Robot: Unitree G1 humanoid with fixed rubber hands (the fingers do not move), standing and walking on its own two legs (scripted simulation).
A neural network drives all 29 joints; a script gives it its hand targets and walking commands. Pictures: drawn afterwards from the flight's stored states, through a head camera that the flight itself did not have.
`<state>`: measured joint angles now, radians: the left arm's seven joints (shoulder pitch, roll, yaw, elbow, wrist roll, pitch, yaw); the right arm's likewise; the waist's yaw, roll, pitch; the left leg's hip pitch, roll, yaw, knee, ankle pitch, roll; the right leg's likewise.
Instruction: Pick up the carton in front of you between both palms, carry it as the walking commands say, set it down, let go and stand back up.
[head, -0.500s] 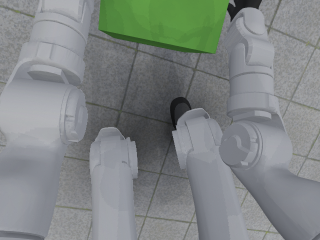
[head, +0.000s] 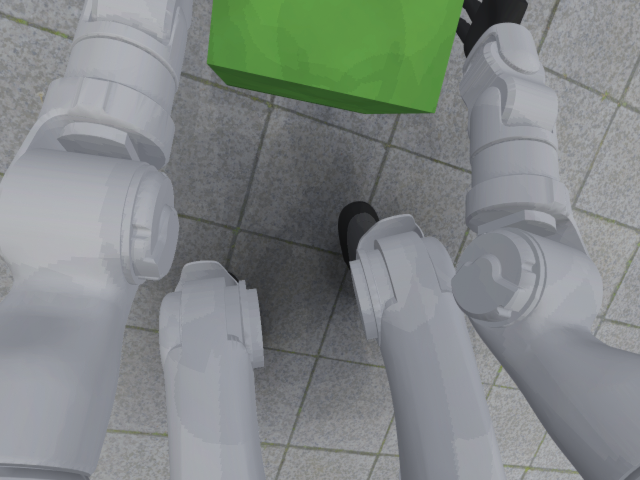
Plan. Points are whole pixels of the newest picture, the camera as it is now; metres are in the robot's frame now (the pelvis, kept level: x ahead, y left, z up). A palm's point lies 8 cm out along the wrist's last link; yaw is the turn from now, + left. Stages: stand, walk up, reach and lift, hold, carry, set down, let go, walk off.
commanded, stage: set down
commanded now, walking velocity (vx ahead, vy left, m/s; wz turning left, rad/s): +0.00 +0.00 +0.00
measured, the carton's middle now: (325, 3) +0.54 -0.10 -0.27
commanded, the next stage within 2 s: let go in 1.94 s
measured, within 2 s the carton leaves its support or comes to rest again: neither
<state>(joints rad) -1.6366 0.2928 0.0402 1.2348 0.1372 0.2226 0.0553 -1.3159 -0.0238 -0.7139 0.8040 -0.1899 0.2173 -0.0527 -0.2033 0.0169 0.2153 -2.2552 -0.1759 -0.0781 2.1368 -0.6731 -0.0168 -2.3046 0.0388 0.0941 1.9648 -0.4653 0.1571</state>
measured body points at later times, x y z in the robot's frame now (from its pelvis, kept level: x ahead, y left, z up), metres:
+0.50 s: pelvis +0.00 -0.01 -0.01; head +0.38 +0.03 +0.22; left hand +0.59 +0.05 -0.20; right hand +0.50 -0.25 -0.18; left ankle +0.07 +0.10 -0.37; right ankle +0.14 -0.16 -0.37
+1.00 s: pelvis -0.02 -0.02 -0.02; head +0.37 +0.01 +0.20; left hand +0.61 +0.08 -0.20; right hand +0.49 -0.28 -0.19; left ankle +0.07 +0.10 -0.37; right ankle +0.14 -0.16 -0.37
